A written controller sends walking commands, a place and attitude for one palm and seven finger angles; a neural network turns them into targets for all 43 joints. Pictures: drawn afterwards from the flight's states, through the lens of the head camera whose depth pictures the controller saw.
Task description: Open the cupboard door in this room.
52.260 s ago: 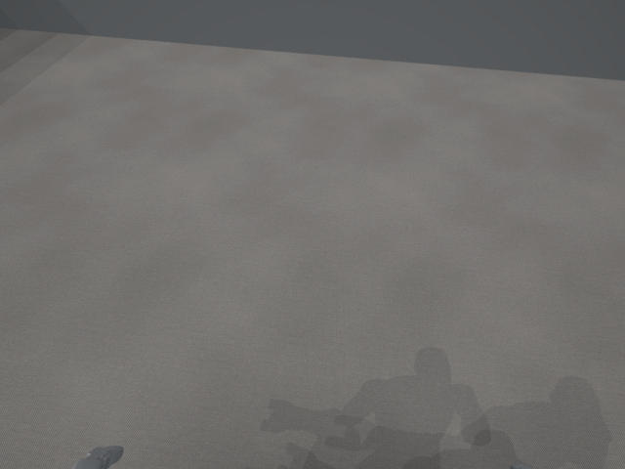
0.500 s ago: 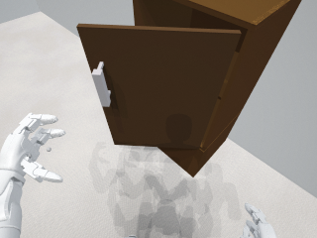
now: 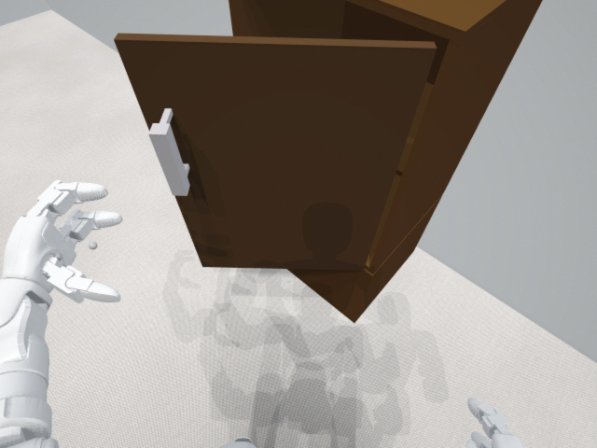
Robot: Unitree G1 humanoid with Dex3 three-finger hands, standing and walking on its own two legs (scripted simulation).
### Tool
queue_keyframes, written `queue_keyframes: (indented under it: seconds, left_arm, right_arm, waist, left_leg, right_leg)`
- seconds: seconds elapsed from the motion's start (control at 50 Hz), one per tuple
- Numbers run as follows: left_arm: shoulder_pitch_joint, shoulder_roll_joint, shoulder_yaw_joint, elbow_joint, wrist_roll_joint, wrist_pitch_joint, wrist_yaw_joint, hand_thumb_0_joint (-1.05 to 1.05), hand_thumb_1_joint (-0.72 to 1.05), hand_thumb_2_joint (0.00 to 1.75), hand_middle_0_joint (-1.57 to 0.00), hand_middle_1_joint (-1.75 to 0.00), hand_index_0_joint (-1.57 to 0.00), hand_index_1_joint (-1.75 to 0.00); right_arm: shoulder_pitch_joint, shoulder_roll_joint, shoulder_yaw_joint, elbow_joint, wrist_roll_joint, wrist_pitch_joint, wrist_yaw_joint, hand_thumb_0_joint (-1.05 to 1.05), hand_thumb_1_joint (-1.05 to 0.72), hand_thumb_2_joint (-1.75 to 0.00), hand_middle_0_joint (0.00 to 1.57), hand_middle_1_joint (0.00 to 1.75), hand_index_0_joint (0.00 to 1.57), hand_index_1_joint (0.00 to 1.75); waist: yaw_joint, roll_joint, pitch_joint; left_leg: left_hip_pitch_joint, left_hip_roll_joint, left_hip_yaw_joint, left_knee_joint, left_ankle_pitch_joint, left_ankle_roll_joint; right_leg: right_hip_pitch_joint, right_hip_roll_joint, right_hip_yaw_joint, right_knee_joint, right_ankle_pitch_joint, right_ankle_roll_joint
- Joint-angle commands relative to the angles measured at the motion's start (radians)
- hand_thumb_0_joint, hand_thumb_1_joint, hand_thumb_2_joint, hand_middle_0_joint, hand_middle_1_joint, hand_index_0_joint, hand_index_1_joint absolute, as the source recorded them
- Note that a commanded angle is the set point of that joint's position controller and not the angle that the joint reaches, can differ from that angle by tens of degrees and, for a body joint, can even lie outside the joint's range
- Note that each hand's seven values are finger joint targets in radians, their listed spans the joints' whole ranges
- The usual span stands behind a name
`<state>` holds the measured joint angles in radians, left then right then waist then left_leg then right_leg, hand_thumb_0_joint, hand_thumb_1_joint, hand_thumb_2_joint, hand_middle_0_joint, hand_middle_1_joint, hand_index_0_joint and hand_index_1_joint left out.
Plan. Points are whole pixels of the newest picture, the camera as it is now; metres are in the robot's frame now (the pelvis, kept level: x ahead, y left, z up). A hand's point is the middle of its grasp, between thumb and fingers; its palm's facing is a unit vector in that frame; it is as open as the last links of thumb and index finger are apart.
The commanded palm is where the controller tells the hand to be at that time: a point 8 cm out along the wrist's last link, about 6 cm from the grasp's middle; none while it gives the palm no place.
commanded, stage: move the hooked fingers beside the handle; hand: left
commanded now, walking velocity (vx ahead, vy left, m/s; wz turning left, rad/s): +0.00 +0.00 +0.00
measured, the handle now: (174, 153) +0.54 +0.22 +0.06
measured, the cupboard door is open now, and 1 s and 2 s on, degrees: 41 41 41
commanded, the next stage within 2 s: slide the fingers in behind the handle in 1.98 s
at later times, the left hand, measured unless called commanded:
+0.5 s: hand (102, 214) +0.40 +0.28 +0.08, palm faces +0.03 -1.00 +0.00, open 14.0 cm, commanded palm +0.37 +0.33 +0.08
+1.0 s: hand (116, 180) +0.46 +0.29 +0.08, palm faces +0.02 -1.00 -0.01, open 14.0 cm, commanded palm +0.44 +0.34 +0.07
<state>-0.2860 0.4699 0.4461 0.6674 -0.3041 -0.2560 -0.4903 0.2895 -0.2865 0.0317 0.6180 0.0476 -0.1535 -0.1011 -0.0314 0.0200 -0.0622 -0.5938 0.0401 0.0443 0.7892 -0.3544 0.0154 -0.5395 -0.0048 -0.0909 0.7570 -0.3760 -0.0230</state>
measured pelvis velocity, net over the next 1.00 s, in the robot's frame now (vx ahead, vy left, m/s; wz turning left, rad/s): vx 0.00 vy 0.02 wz -0.03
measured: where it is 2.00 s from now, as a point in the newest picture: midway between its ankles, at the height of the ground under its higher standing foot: outside the picture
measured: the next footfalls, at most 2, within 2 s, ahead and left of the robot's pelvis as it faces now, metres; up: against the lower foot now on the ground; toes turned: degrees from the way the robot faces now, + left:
none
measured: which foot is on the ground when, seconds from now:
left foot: down 0.00-1.00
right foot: down 0.00-1.00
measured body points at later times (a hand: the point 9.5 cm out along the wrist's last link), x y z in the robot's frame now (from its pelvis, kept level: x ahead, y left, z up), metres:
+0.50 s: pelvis +0.00 +0.01 -0.01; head +0.07 +0.02 +0.44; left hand +0.39 +0.34 +0.08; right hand +0.08 -0.26 -0.11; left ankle +0.02 +0.11 -0.71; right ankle +0.00 -0.11 -0.71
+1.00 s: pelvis +0.00 +0.02 -0.02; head +0.10 +0.04 +0.42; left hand +0.45 +0.34 +0.08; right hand +0.02 -0.26 -0.12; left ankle +0.02 +0.11 -0.71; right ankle +0.00 -0.11 -0.71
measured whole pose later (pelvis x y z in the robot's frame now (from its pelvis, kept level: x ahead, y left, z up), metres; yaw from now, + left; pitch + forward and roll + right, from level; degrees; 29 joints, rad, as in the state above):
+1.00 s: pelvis +0.00 +0.02 -0.02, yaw -2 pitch +17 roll -3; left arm -0.76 0.67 0.51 1.15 -0.17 -0.35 -0.48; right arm 0.38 -0.29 0.04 0.63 0.02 0.02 -0.07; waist -0.13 0.00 -0.08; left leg -0.81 0.06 0.06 0.91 -0.40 0.04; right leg -0.74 0.01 -0.07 0.84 -0.39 0.00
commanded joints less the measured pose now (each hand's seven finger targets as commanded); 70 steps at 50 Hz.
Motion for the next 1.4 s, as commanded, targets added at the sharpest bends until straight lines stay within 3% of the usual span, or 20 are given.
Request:
queue_keyframes:
  seconds: [0.0,0.24,0.3,0.36,0.42,0.48,0.52,0.58,0.62,0.76,0.8,0.84,0.86,1.02,1.06,1.12,1.16,1.22,1.34,1.38]
  left_arm:
    - [-0.268,0.309,0.096,-0.173,-0.017,-0.075,0.005,0.00,-0.50,0.30,-0.30,-1.20,-0.30,-1.20]
    - [-0.444,0.367,0.107,-0.033,0.003,-0.117,-0.011,0.00,-0.50,0.30,-0.30,-1.20,-0.30,-1.20]
    - [-0.465,0.349,0.084,-0.040,0.014,-0.129,-0.013,0.00,-0.50,0.30,-0.30,-1.20,-0.30,-1.20]
    - [-0.517,0.322,0.051,-0.004,0.017,-0.128,-0.008,0.00,-0.50,0.30,-0.30,-1.20,-0.30,-1.20]
    - [-0.546,0.382,0.093,0.073,0.026,-0.123,-0.001,0.00,-0.50,0.30,-0.30,-1.20,-0.30,-1.20]
    - [-0.612,0.400,0.090,0.082,0.049,-0.138,0.002,0.00,-0.50,0.30,-0.30,-1.20,-0.30,-1.20]
    - [-0.650,0.418,0.092,0.089,0.054,-0.155,0.004,0.00,-0.50,0.30,-0.30,-1.20,-0.30,-1.20]
    - [-0.695,0.393,0.067,0.114,0.060,-0.164,0.002,0.00,-0.50,0.30,-0.30,-1.20,-0.30,-1.20]
    - [-0.702,0.383,0.056,0.163,0.060,-0.158,0.004,0.00,-0.50,0.30,-0.30,-1.20,-0.30,-1.20]
    - [-0.795,0.482,0.104,0.206,0.092,-0.162,0.016,0.00,-0.50,0.30,-0.30,-1.20,-0.30,-1.20]
    - [-0.840,0.467,0.081,0.214,0.097,-0.167,0.017,0.00,-0.50,0.30,-0.30,-1.20,-0.30,-1.20]
    - [-0.822,0.503,0.113,0.254,0.099,-0.164,0.016,0.00,-0.50,0.30,-0.30,-1.20,-0.30,-1.20]
    - [-0.834,0.494,0.099,0.256,0.101,-0.162,0.012,0.00,-0.50,0.30,-0.30,-1.20,-0.30,-1.20]
    - [-0.865,0.527,0.109,0.285,0.111,-0.155,0.007,0.00,-0.50,0.30,-0.30,-1.20,-0.30,-1.20]
    - [-0.879,0.580,0.140,0.313,0.124,-0.151,0.007,0.00,-0.50,0.30,-0.30,-1.20,-0.30,-1.20]
    - [-0.938,0.539,0.095,0.308,0.128,-0.152,0.005,0.00,-0.50,0.30,-0.30,-1.20,-0.30,-1.20]
    - [-0.952,0.565,0.103,0.331,0.139,-0.146,0.007,0.00,-0.50,0.30,-0.30,-1.20,-0.30,-1.20]
    - [-0.933,0.544,0.091,0.362,0.136,-0.137,0.005,0.00,-0.50,0.30,-0.30,-1.20,-0.30,-1.20]
    - [-0.903,0.608,0.145,0.312,0.145,-0.141,0.012,0.00,-0.50,0.30,-0.30,-1.20,-0.30,-1.20]
    - [-0.927,0.600,0.140,0.295,0.141,-0.143,0.014,0.00,-0.50,0.30,-0.30,-1.20,-0.30,-1.20]
  right_arm:
    - [0.024,-0.150,-0.063,-0.125,0.004,-0.029,-0.007,0.00,-0.90,-0.90,0.20,0.30,0.20,0.30]
    - [0.071,-0.165,-0.066,-0.088,-0.001,0.016,-0.011,0.00,-0.90,-0.90,0.20,0.30,0.20,0.30]
    - [0.077,-0.160,-0.068,-0.092,-0.004,0.023,-0.007,0.00,-0.90,-0.90,0.20,0.30,0.20,0.30]
    - [0.089,-0.162,-0.066,-0.087,-0.004,0.036,-0.002,0.00,-0.90,-0.90,0.20,0.30,0.20,0.30]
    - [0.104,-0.174,-0.065,-0.082,-0.007,0.051,-0.002,0.00,-0.90,-0.90,0.20,0.30,0.20,0.30]
    - [0.111,-0.171,-0.065,-0.084,-0.011,0.062,0.002,0.00,-0.90,-0.90,0.20,0.30,0.20,0.30]
    - [0.122,-0.175,-0.065,-0.081,-0.012,0.073,0.004,0.00,-0.90,-0.90,0.20,0.30,0.20,0.30]
    - [0.129,-0.175,-0.066,-0.074,-0.014,0.083,0.008,0.00,-0.90,-0.90,0.20,0.30,0.20,0.30]
    - [0.140,-0.177,-0.064,-0.071,-0.014,0.092,0.008,0.00,-0.90,-0.90,0.20,0.30,0.20,0.30]
    - [0.176,-0.191,-0.065,-0.062,-0.022,0.119,0.012,0.00,-0.90,-0.90,0.20,0.30,0.20,0.30]
    - [0.179,-0.188,-0.063,-0.057,-0.022,0.126,0.014,0.00,-0.90,-0.90,0.20,0.30,0.20,0.30]
    - [0.196,-0.196,-0.064,-0.056,-0.024,0.136,0.013,0.00,-0.90,-0.90,0.20,0.30,0.20,0.30]
    - [0.194,-0.194,-0.062,-0.057,-0.024,0.139,0.015,0.00,-0.90,-0.90,0.20,0.30,0.20,0.30]
    - [0.233,-0.198,-0.064,-0.058,-0.029,0.171,0.020,0.00,-0.90,-0.90,0.20,0.30,0.20,0.30]
    - [0.241,-0.206,-0.065,-0.054,-0.030,0.178,0.020,0.00,-0.90,-0.90,0.20,0.30,0.20,0.30]
    - [0.250,-0.201,-0.061,-0.052,-0.031,0.185,0.021,0.00,-0.90,-0.90,0.20,0.30,0.20,0.30]
    - [0.258,-0.206,-0.059,-0.048,-0.031,0.191,0.020,0.00,-0.90,-0.90,0.20,0.30,0.20,0.30]
    - [0.266,-0.205,-0.057,-0.051,-0.034,0.196,0.022,0.00,-0.90,-0.90,0.20,0.30,0.20,0.30]
    - [0.277,-0.207,-0.064,-0.068,-0.038,0.205,0.029,0.00,-0.90,-0.90,0.20,0.30,0.20,0.30]
    - [0.271,-0.204,-0.065,-0.066,-0.036,0.207,0.031,0.00,-0.90,-0.90,0.20,0.30,0.20,0.30]
  waist:
    - [0.008,0.049,-0.297]
    - [-0.024,0.044,-0.299]
    - [-0.018,0.106,-0.342]
    - [-0.037,0.071,-0.327]
    - [-0.031,0.038,-0.309]
    - [-0.034,0.098,-0.353]
    - [-0.042,0.075,-0.353]
    - [-0.053,0.130,-0.369]
    - [-0.060,0.089,-0.348]
    - [-0.066,0.107,-0.422]
    - [-0.080,0.133,-0.408]
    - [-0.078,0.097,-0.418]
    - [-0.078,0.132,-0.424]
    - [-0.092,0.134,-0.441]
    - [-0.090,0.130,-0.434]
    - [-0.112,0.151,-0.429]
    - [-0.119,0.159,-0.441]
    - [-0.117,0.145,-0.427]
    - [-0.094,0.171,-0.507]
    - [-0.102,0.163,-0.489]
  left_leg:
    - [0.183,-0.034,-0.048,-0.086,0.242,0.016]
    - [0.164,-0.028,-0.050,-0.070,0.214,0.022]
    - [0.209,-0.027,-0.056,-0.065,0.256,0.018]
    - [0.211,-0.022,-0.067,-0.061,0.262,0.017]
    - [0.158,-0.022,-0.062,-0.056,0.232,0.020]
    - [0.183,-0.021,-0.065,-0.045,0.247,0.016]
    - [0.184,-0.016,-0.073,-0.037,0.261,0.018]
    - [0.224,-0.011,-0.086,-0.032,0.269,0.009]
    - [0.194,-0.010,-0.085,-0.027,0.256,0.014]
    - [0.192,-0.007,-0.094,-0.003,0.283,0.011]
    - [0.188,-0.006,-0.094,0.003,0.271,0.010]
    - [0.176,-0.003,-0.094,0.009,0.289,0.014]
    - [0.174,-0.006,-0.089,0.012,0.291,0.013]
    - [0.171,-0.001,-0.087,0.039,0.346,0.018]
    - [0.150,0.000,-0.093,0.040,0.330,0.015]
    - [0.164,0.002,-0.092,0.050,0.334,0.018]
    - [0.163,0.004,-0.095,0.054,0.330,0.016]
    - [0.149,0.004,-0.097,0.057,0.321,0.017]
    - [0.181,0.008,-0.097,0.072,0.410,0.012]
    - [0.162,0.007,-0.090,0.076,0.381,0.016]
  right_leg:
    - [0.098,0.014,0.063,-0.093,0.281,0.008]
    - [0.048,0.021,0.069,-0.085,0.249,0.009]
    - [0.027,0.022,0.060,-0.072,0.262,0.002]
    - [-0.008,0.028,0.050,-0.067,0.256,0.004]
    - [0.002,0.026,0.055,-0.063,0.242,0.002]
    - [-0.019,0.027,0.055,-0.048,0.239,0.001]
    - [-0.031,0.031,0.052,-0.041,0.235,-0.001]
    - [-0.086,0.034,0.045,-0.034,0.212,-0.002]
    - [-0.091,0.036,0.044,-0.034,0.206,-0.002]
    - [-0.102,0.039,0.047,-0.012,0.215,0.001]
    - [-0.128,0.040,0.047,-0.010,0.201,0.002]
    - [-0.120,0.045,0.048,-0.006,0.215,0.003]
    - [-0.118,0.044,0.049,-0.003,0.224,0.003]
    - [-0.142,0.054,0.048,0.009,0.254,0.003]
    - [-0.145,0.054,0.048,0.012,0.241,0.004]
    - [-0.176,0.057,0.048,0.013,0.239,0.003]
    - [-0.191,0.057,0.049,0.014,0.230,0.006]
    - [-0.200,0.059,0.044,0.018,0.219,0.002]
    - [-0.167,0.062,0.044,0.037,0.279,0.004]
    - [-0.165,0.061,0.048,0.031,0.275,0.009]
